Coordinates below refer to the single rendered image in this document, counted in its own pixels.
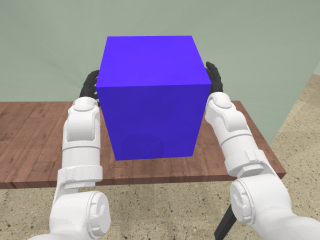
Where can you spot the robot right upper arm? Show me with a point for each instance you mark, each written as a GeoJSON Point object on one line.
{"type": "Point", "coordinates": [262, 202]}

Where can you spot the robot right forearm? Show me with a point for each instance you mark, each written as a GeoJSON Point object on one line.
{"type": "Point", "coordinates": [242, 156]}

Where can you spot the robot left upper arm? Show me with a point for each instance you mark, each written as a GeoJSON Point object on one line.
{"type": "Point", "coordinates": [78, 216]}

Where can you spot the robot left forearm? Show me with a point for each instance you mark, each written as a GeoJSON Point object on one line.
{"type": "Point", "coordinates": [81, 146]}

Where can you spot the carton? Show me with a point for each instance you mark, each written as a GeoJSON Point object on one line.
{"type": "Point", "coordinates": [153, 92]}

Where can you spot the left robot hand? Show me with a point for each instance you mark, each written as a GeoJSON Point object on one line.
{"type": "Point", "coordinates": [89, 89]}

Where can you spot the table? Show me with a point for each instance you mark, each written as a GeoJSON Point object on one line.
{"type": "Point", "coordinates": [31, 143]}

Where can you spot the right robot hand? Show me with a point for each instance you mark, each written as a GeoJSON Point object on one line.
{"type": "Point", "coordinates": [215, 78]}

